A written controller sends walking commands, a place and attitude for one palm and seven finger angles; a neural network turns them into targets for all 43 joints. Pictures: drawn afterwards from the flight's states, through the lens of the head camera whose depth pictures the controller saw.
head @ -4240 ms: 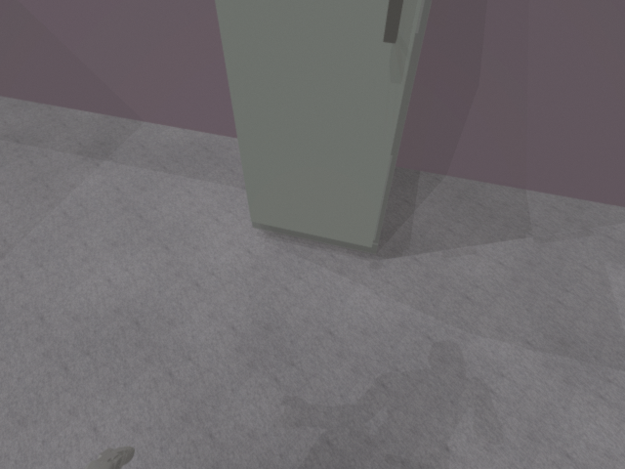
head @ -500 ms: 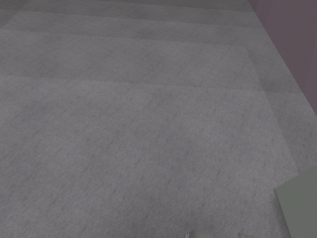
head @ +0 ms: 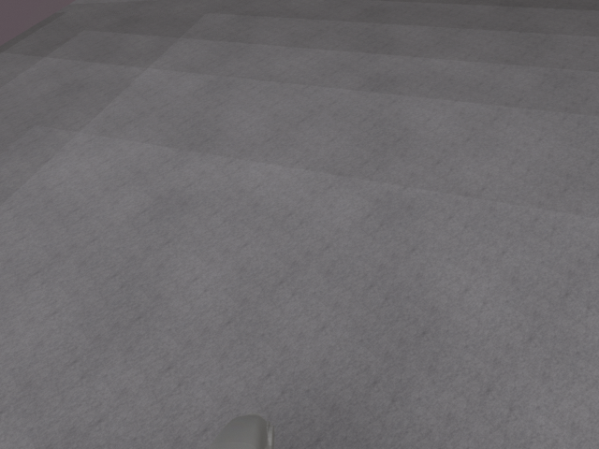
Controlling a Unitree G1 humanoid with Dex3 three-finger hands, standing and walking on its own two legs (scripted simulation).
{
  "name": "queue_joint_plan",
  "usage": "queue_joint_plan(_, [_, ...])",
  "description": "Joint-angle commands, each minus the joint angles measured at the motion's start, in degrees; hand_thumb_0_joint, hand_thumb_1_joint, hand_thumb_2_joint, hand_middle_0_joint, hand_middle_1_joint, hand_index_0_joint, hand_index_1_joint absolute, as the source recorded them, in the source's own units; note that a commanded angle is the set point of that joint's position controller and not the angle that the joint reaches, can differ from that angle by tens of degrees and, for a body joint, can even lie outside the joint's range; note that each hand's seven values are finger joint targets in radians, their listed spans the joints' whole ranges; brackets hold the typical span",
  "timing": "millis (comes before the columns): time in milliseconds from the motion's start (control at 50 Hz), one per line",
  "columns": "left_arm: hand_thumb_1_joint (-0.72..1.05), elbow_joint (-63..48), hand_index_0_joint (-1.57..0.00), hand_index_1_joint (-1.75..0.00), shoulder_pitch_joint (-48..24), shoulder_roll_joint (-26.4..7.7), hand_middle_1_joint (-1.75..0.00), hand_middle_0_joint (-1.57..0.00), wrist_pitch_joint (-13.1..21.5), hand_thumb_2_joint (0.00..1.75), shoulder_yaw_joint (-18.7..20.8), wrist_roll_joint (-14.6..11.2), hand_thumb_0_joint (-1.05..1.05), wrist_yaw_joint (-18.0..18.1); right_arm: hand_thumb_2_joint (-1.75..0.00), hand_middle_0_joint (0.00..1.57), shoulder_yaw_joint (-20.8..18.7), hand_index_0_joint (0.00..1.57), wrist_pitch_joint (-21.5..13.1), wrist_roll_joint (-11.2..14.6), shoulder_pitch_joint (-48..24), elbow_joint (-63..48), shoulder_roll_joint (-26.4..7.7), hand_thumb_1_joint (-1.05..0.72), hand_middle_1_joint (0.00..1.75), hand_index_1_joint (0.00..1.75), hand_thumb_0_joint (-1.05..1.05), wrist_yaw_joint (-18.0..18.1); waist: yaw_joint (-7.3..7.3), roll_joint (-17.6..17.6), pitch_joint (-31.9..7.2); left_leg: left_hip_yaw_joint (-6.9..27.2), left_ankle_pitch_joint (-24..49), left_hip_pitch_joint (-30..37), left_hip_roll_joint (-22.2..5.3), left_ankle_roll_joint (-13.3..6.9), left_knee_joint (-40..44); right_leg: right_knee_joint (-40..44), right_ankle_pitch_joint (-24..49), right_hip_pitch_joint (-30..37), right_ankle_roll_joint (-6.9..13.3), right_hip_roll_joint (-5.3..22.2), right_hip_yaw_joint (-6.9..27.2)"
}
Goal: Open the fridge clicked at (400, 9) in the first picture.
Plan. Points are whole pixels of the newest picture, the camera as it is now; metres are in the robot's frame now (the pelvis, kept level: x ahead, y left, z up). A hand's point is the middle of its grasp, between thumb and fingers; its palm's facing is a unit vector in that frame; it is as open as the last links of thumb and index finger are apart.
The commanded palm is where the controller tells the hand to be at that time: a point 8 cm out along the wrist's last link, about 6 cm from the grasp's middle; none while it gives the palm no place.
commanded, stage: walk to a spot facing it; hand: right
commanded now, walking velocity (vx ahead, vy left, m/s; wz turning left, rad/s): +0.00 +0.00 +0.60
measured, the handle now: out of the picture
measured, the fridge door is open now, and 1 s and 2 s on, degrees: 0 0 0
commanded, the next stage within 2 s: turn to face it in 0.26 s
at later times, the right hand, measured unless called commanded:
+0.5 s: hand (404, 381) +0.25 -0.14 -0.17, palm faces -0.22 +0.95 -0.23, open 7.3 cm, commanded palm none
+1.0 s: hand (436, 398) +0.23 -0.19 -0.17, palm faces +0.03 +0.96 -0.27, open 7.4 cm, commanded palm none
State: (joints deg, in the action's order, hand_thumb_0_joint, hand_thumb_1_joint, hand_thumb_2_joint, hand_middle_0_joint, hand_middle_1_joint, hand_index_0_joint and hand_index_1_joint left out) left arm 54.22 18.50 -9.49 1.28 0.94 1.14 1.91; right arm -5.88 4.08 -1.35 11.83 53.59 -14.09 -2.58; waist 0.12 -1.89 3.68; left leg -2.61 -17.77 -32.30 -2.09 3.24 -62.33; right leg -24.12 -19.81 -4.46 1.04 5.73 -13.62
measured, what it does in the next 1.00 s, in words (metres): walks ahead: left foot, then right foot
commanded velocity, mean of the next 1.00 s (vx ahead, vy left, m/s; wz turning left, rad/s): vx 0.00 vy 0.00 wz -0.20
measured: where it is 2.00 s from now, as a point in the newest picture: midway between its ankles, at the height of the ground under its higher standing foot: outside the picture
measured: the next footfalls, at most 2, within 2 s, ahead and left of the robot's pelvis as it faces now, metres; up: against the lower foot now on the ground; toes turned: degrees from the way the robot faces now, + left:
left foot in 0.20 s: +0.14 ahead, +0.13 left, +0.00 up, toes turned +14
right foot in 0.58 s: +0.21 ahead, -0.09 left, +0.00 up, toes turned +6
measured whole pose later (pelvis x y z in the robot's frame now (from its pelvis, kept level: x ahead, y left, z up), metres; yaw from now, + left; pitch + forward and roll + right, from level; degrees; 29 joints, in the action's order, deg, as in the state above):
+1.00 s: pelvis +0.13 +0.02 -0.01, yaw +0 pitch +2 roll +1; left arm 54.5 14.8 -12.7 -2.9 4.3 1.2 0.2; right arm -4.2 2.2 0.2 8.6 52.8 -12.2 1.2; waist -2.4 2.1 3.5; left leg -0.6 -21.4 -17.9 -0.2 3.4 -36.1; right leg -29.4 -10.9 -20.7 0.2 -2.1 6.6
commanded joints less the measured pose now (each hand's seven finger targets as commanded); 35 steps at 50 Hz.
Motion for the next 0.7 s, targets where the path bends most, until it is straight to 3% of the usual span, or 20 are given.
queue_joint_plan(0, [0.9, -0.43, -0.2, -0.3, 5.05, -10.18, -0.3, -0.2, 0.81, 0.9, 3.05, 0.23, 0.0, 0.4, -0.9, 0.2, 0.94, 0.2, -1.73, -0.09, -8.41, -6.14, 0.19, -0.9, 0.3, 0.3, 0.0, -0.18, -2.81, 11.77, -0.16, -3.27, 1.26, -4.2, -0.71, -0.12, 8.54, 3.14, 44.57, 6.63, 3.75, 12.7, 2.64])
queue_joint_plan(80, [0.9, 0.51, -0.2, -0.3, 5.45, -10.85, -0.3, -0.2, 0.13, 0.9, 4.05, 0.32, 0.0, 0.04, -0.9, 0.2, 0.99, 0.2, -2.26, -0.21, -10.36, -6.67, -0.16, -0.9, 0.3, 0.3, 0.0, 0.17, -3.04, 13.06, -0.08, -5.65, -0.75, 1.31, 1.12, -2.07, 17.29, -0.77, 50.73, 6.73, 3.9, 14.03, 0.64])
queue_joint_plan(120, [0.9, 0.13, -0.2, -0.3, 4.47, -12.29, -0.3, -0.2, 0.0, 0.9, 4.66, 0.03, 0.0, -0.18, -0.9, 0.2, 0.63, 0.2, -3.02, -0.32, -6.26, -5.94, -1.42, -0.9, 0.3, 0.3, 0.0, 0.55, -0.68, 12.79, -3.32, -7.01, -0.87, 8.87, 3.34, -3.72, 23.23, -8.44, 59.13, 7.04, 2.73, 14.4, -0.9])
queue_joint_plan(140, [0.9, -0.37, -0.2, -0.3, 3.79, -12.72, -0.3, -0.2, -0.05, 0.9, 4.9, -0.36, 0.0, -0.44, -0.9, 0.2, 0.29, 0.2, -3.6, -0.4, -1.51, -4.81, -2.96, -0.9, 0.3, 0.3, 0.0, 0.84, 1.94, 11.06, -5.83, -7.55, 3.67, 16.61, 4.33, -4.42, 28.48, -15.9, 59.67, 4.2, 1.04, 13.77, -2.32])
queue_joint_plan(160, [0.9, -1.72, -0.2, -0.3, 2.55, -12.46, -0.3, -0.2, -0.07, 0.9, 4.71, -0.98, 0.0, -0.88, -0.9, 0.2, -0.55, 0.2, -4.55, -0.56, 6.02, -2.91, -6.04, -0.9, 0.3, 0.3, 0.0, 1.25, 5.99, 7.35, -10.41, -3.4, 14.78, 32.27, 0.88, -6.39, 34.75, -28.65, 50.31, -5.9, -1.6, 13.09, -2.69])
queue_joint_plan(180, [0.9, -4.01, -0.2, -0.3, 2.73, -7.91, -0.3, -0.2, -0.22, 0.9, 3.74, -1.76, 0.0, -1.21, -0.9, 0.2, -1.71, 0.2, -5.28, -0.28, 11.59, -1.38, -13.09, -0.9, 0.3, 0.3, 0.0, 2.18, 7.24, -8.09, -16.57, 21.49, 43.13, 48.6, -17.19, -14.57, 34.22, -46.49, -4.22, -25.57, -5.56, 2.72, -1.87])
queue_joint_plan(200, [0.9, -5.83, -0.2, -0.3, -1.2, -7.45, -0.3, -0.2, -0.3, 0.9, 3.58, -1.44, 0.0, -0.24, -0.9, 0.2, -2.12, 0.2, -4.77, 1.47, 12.87, -0.5, -15.27, -0.9, 0.3, 0.3, 0.0, 2.9, 7.12, -7.66, -17.51, 25.26, 61.27, 46.56, -23.67, -19.81, 34.15, -55.07, -18.68, -30.46, -5.54, 0.58, 7.28])
queue_joint_plan(220, [0.9, -6.12, -0.2, -0.3, -1.92, -7.15, -0.3, -0.2, -0.62, 0.9, 3.22, -1.09, 0.0, 0.11, -0.9, 0.2, -2.07, 0.2, -4.4, 1.4, 9.88, -2.16, -14.12, -0.9, 0.3, 0.3, 0.0, 3.48, 6.15, -10.34, -17.68, 24.74, 51.14, 42.79, -20.95, -19.14, 36.45, -55.57, -14.57, -30.81, -5.38, 1.62, 12.86])
queue_joint_plan(260, [0.9, -5.17, -0.2, -0.3, -4.62, -8.06, -0.3, -0.2, -1.85, 0.9, 3.41, -0.42, 0.0, -0.1, -0.9, 0.2, -0.76, 0.2, -3.53, 1.27, -0.44, -4.79, -9.47, -0.9, 0.3, 0.3, 0.0, 4.02, 2.03, -3.17, -8.03, 18.26, 32.99, 28.13, -15.98, -16.01, 40.45, -50.48, -7.15, -28.11, -5.81, 4.58, 13.37])
queue_joint_plan(300, [0.9, -3.71, -0.2, -0.3, -2.58, -6.89, -0.3, -0.2, -3.23, 0.9, 3.14, 0.02, 0.0, -0.27, -0.9, 0.2, -0.06, 0.2, -3.7, 0.5, -4.48, -5.84, -8.3, -0.9, 0.3, 0.3, 0.0, 4.0, -0.98, -1.76, -5.12, 14.02, 28.59, 17.87, -12.75, -13.93, 42.49, -44.3, -5.14, -23.18, -6.34, 3.73, 12.1])
queue_joint_plan(340, [0.9, -3.13, -0.2, -0.3, -0.56, -6.25, -0.3, -0.2, -3.6, 0.9, 3.02, 0.02, 0.0, -0.52, -0.9, 0.2, 0.04, 0.2, -3.8, -0.04, -5.3, -5.81, -8.32, -0.9, 0.3, 0.3, 0.0, 3.77, -2.23, -3.3, -5.21, 13.03, 22.79, 14.43, -10.73, -13.31, 43.3, -40.17, -3.3, -20.91, -6.19, 2.46, 11.34])
queue_joint_plan(380, [0.9, -2.43, -0.2, -0.3, 0.06, -5.96, -0.3, -0.2, -3.6, 0.9, 2.64, 0.15, 0.0, -0.83, -0.9, 0.2, 0.52, 0.2, -3.78, -0.09, -4.46, -5.53, -7.41, -0.9, 0.3, 0.3, 0.0, 3.58, -2.19, -4.38, -6.12, 11.64, 17.21, 14.26, -8.9, -12.7, 44.09, -38.08, -0.75, -20.6, -5.37, 0.94, 10.67])
queue_joint_plan(460, [0.9, -2.3, -0.2, -0.3, -2.53, -4.65, -0.3, -0.2, -2.41, 0.9, 1.65, -0.31, 0.0, -1.15, -0.9, 0.2, 1.35, 0.2, -4.17, -0.55, -2.46, -4.22, -5.81, -0.9, 0.3, 0.3, 0.0, 3.9, -1.02, -6.61, -6.46, 9.68, 17.44, 17.25, -8.92, -12.8, 42.79, -24.95, -1.8, -17.25, -4.14, -0.62, 10.19])
queue_joint_plan(520, [0.9, -0.32, -0.2, -0.3, -1.16, -4.41, -0.3, -0.2, -1.38, 0.9, 1.09, -0.44, 0.0, -1.37, -0.9, 0.2, 2.18, 0.2, -4.45, 0.39, -1.83, -2.51, -4.98, -0.9, 0.3, 0.3, 0.0, 4.13, -1.49, -4.93, -6.25, 5.62, 13.05, 17.18, -7.69, -9.25, 39.61, -7.91, 8.13, -7.98, -3.76, -2.17, 9.51])
queue_joint_plan(540, [0.9, 0.18, -0.2, -0.3, -0.31, -5.53, -0.3, -0.2, -0.99, 0.9, 1.27, -0.47, 0.0, -1.64, -0.9, 0.2, 2.3, 0.2, -4.15, 0.51, -1.27, -1.92, -4.16, -0.9, 0.3, 0.3, 0.0, 4.24, -1.48, -1.33, -5.88, 4.62, 10.52, 16.04, -7.25, -7.29, 35.55, -2.59, 13.28, -5.03, -3.41, -0.99, 11.61])
queue_joint_plan(560, [0.9, -0.22, -0.2, -0.3, -0.6, -9.02, -0.3, -0.2, -0.67, 0.9, 1.91, -0.09, 0.0, -1.75, -0.9, 0.2, 2.36, 0.2, -3.55, 0.71, 1.72, -2.07, -2.03, -0.9, 0.3, 0.3, 0.0, 4.2, -0.21, 9.78, -4.58, 1.8, 2.99, 12.57, -3.81, -4.41, 29.99, 0.58, 21.0, -5.5, -0.68, 5.55, 20.93])
queue_joint_plan(580, [0.9, -1.5, -0.2, -0.3, -2.09, -12.33, -0.3, -0.2, -0.95, 0.9, 2.51, 0.35, 0.0, -1.63, -0.9, 0.2, 2.55, 0.2, -3.31, 0.88, 3.04, -2.51, -0.56, -0.9, 0.3, 0.3, 0.0, 4.14, 0.6, 16.99, -2.38, -1.92, -5.62, 10.73, -0.56, -1.69, 24.64, 4.78, 25.0, -8.95, 4.25, 13.21, 29.56])
queue_joint_plan(600, [0.9, -1.36, -0.2, -0.3, -1.82, -12.63, -0.3, -0.2, -0.94, 0.9, 2.88, 0.59, 0.0, -1.05, -0.9, 0.2, 2.5, 0.2, -3.17, 0.64, 0.67, -2.75, -1.46, -0.9, 0.3, 0.3, 0.0, 4.41, -1.24, 21.82, -1.74, -1.28, -13.68, 8.5, 1.09, -0.79, 14.81, 9.6, 25.72, -10.03, 7.59, 14.88, 36.8])
queue_joint_plan(640, [0.9, -1.36, -0.2, -0.3, -2.65, -11.93, -0.3, -0.2, -1.16, 0.9, 2.94, 0.45, 0.0, -0.59, -0.9, 0.2, 1.65, 0.2, -3.13, 0.3, -1.51, -2.95, -2.94, -0.9, 0.3, 0.3, 0.0, 4.02, -0.64, 15.05, -1.0, 2.31, -12.91, 4.68, -0.58, -1.05, 4.25, 8.06, 27.06, -9.99, 9.42, 13.39, 35.03])
queue_joint_plan(680, [0.9, -1.77, -0.2, -0.3, -3.14, -11.57, -0.3, -0.2, -1.12, 0.9, 3.46, 0.46, 0.0, -0.51, -0.9, 0.2, 1.28, 0.2, -3.43, 0.37, -1.47, -2.94, -1.86, -0.9, 0.3, 0.3, 0.0, 3.67, -0.62, 9.99, -4.94, 2.64, -9.76, 2.86, -0.71, -0.44, 2.36, 5.38, 31.74, -4.93, 9.07, 10.54, 29.78])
